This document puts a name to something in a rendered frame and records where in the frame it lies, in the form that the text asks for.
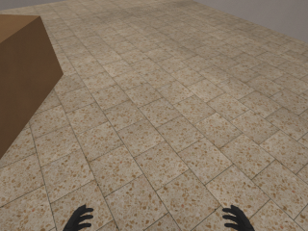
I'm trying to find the left robot hand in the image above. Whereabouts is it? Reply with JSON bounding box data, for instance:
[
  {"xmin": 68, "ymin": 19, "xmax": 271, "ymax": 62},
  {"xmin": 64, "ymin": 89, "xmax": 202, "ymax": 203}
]
[{"xmin": 63, "ymin": 204, "xmax": 93, "ymax": 231}]

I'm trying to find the pedestal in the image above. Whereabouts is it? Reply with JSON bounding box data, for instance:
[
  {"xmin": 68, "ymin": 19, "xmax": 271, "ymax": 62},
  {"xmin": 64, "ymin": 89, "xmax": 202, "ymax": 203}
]
[{"xmin": 0, "ymin": 14, "xmax": 64, "ymax": 160}]

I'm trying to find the right robot hand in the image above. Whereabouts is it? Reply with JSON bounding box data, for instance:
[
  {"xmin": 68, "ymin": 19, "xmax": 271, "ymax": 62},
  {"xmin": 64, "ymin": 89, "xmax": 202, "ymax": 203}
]
[{"xmin": 222, "ymin": 204, "xmax": 255, "ymax": 231}]

